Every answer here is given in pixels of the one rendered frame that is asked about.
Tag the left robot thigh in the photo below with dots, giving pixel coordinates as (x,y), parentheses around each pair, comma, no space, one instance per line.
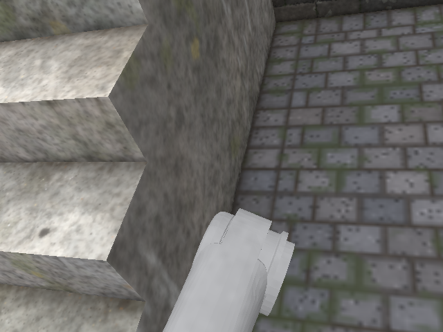
(231,282)

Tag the left robot shin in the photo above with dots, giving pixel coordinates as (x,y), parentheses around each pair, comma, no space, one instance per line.
(216,231)

